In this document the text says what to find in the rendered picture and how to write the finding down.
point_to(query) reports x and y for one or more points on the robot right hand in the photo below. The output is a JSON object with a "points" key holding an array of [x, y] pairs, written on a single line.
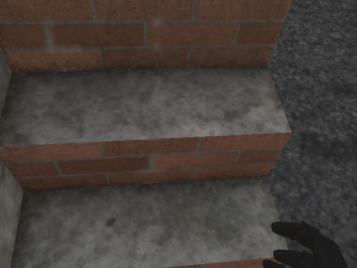
{"points": [[326, 253]]}

